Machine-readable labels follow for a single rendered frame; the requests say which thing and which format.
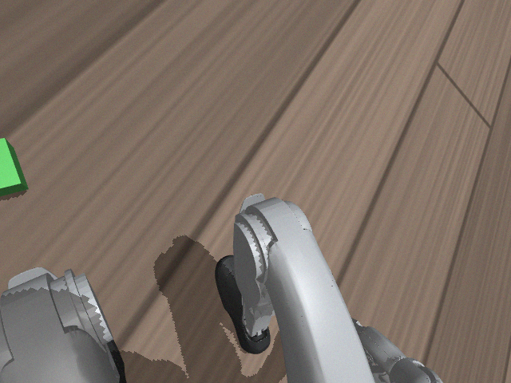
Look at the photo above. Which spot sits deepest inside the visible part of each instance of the right robot foot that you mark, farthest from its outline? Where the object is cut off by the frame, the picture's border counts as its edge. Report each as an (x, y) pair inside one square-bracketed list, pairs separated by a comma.
[(232, 302)]

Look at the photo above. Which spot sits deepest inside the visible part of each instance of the right robot arm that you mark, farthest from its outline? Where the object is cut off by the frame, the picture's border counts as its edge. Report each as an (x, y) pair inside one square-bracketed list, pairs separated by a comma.
[(410, 370)]

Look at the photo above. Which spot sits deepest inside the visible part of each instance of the left robot foot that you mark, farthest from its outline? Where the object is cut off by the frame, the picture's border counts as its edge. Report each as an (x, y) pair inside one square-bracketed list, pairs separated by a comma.
[(117, 360)]

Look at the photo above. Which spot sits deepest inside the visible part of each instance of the carton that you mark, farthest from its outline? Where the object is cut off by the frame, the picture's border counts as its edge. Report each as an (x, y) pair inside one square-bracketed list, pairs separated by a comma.
[(11, 176)]

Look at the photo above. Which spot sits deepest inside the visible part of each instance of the right robot hand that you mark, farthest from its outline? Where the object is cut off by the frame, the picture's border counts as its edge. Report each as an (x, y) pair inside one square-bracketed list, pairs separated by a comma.
[(381, 353)]

